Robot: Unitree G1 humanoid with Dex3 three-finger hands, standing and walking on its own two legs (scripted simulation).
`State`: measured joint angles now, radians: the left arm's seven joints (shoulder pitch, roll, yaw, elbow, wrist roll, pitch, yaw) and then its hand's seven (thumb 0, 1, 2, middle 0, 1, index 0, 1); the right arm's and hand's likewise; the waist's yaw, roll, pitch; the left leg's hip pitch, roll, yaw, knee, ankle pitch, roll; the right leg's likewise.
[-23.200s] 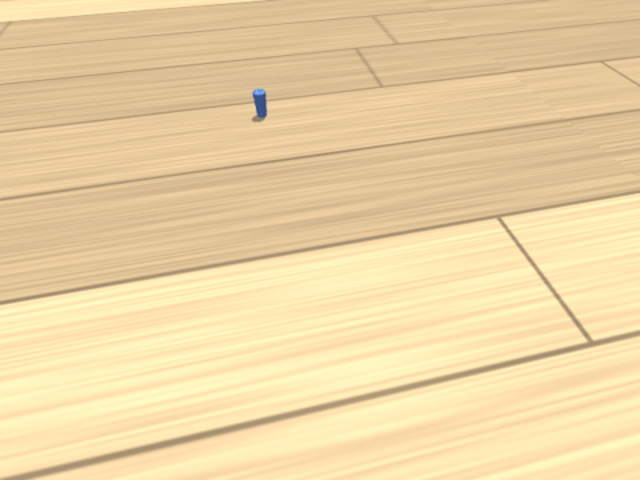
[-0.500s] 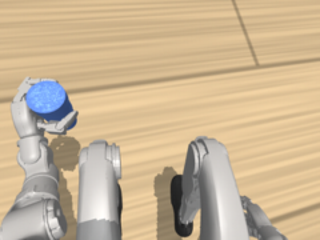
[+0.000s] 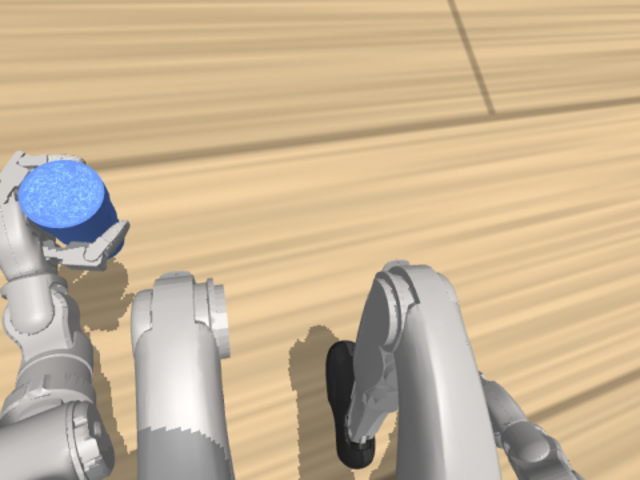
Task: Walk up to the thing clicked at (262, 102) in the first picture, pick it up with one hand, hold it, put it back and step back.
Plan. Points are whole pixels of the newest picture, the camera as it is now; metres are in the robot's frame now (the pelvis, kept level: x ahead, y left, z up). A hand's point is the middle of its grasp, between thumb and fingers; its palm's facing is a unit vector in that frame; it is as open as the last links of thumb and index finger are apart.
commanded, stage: lower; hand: left
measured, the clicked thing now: (85, 220) +0.39 +0.28 -0.11
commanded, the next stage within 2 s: loosen in 1.60 s
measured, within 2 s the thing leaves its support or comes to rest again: rests again in 1.60 s
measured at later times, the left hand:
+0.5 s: hand (97, 226) +0.40 +0.28 -0.16, palm faces +0.35 -0.94 +0.00, open 10.1 cm
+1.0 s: hand (104, 231) +0.40 +0.28 -0.19, palm faces +0.37 -0.93 +0.00, open 10.1 cm
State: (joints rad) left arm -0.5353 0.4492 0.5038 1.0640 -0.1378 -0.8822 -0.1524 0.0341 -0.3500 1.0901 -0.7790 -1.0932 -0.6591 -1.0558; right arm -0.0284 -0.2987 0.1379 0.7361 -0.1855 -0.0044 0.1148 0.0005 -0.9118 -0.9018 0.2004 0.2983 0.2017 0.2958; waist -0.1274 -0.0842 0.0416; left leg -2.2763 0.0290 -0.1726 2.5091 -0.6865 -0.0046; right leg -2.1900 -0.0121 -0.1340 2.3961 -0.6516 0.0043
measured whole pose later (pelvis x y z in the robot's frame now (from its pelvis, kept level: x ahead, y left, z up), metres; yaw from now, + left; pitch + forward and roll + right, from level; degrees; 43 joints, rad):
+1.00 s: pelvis -0.01 +0.01 -0.03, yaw -6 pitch +13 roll -16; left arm -0.54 0.71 0.56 1.33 -0.12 -1.10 -0.01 0.03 -0.35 1.10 -0.77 -1.10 -0.65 -1.06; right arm -0.16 -0.36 0.42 0.61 -0.33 -0.02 0.16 0.00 -0.92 -0.90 0.20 0.30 0.20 0.30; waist -0.21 -0.25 0.27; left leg -2.23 0.03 -0.33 2.66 -0.69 0.00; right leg -2.09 0.04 -0.25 2.42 -0.60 0.05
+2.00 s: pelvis -0.02 +0.02 -0.03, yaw -8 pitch +9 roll -18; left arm -0.52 0.78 0.54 1.40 -0.13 -1.17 0.04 0.02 -0.31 0.76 -0.83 -0.86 -0.75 -0.82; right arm -0.19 -0.37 0.50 0.57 -0.36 -0.03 0.16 0.00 -0.92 -0.90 0.20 0.30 0.21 0.30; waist -0.20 -0.30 0.32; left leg -2.20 0.03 -0.39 2.69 -0.70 0.01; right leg -2.04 0.07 -0.29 2.40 -0.57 0.06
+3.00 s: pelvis -0.02 +0.01 +0.01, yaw -3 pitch +21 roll -13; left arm -0.39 0.70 0.53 0.94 -0.02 -0.65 -0.13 -0.01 -0.55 0.06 -0.08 -0.07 -0.07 -0.06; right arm -0.03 -0.29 0.19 0.60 -0.10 0.03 0.10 0.00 -0.91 -0.90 0.20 0.30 0.21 0.30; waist -0.08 -0.12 0.03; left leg -2.22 0.05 -0.22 2.49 -0.67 0.03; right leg -2.10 0.02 -0.18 2.31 -0.61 0.03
